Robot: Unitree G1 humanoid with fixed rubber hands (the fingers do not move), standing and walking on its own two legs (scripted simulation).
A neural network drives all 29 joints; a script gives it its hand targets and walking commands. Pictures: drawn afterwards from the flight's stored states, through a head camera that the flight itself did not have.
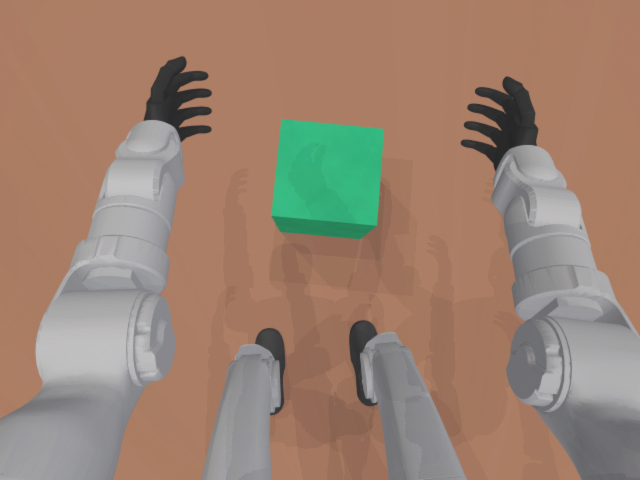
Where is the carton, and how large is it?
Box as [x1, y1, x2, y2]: [271, 119, 383, 238]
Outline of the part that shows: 281,119 271,213 280,231 360,238 376,225 383,129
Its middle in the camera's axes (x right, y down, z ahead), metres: +0.02 -0.12 +0.90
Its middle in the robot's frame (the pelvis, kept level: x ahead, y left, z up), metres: +0.55 -0.05 -0.54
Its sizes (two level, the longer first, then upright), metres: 0.210 0.200 0.250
